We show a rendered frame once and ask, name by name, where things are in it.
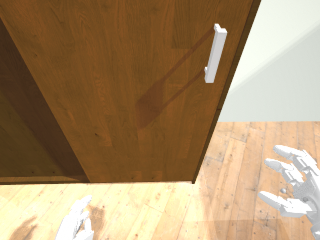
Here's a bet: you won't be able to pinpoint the right robot hand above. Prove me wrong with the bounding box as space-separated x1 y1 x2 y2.
257 145 320 225

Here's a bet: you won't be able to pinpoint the handle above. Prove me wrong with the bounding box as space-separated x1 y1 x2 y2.
204 24 228 83

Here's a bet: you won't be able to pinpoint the wardrobe door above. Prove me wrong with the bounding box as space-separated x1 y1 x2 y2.
0 0 253 183
0 18 86 177

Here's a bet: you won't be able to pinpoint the left robot hand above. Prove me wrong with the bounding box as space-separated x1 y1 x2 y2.
54 195 94 240

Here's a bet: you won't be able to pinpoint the right robot forearm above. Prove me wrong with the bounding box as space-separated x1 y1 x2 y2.
310 221 320 240

